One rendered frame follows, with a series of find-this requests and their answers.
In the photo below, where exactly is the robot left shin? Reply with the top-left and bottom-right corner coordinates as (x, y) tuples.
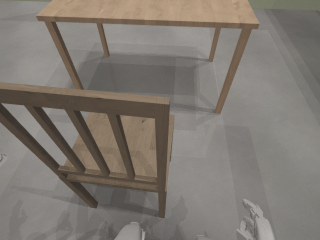
(130, 222), (140, 226)

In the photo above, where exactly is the table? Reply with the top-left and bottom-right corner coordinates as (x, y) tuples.
(36, 0), (260, 114)

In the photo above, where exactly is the robot left thigh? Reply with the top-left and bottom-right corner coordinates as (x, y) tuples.
(114, 224), (146, 240)

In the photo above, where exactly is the chair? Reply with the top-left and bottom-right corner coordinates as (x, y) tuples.
(0, 82), (175, 218)

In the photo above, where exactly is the right robot hand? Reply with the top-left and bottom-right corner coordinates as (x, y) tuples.
(236, 199), (276, 240)

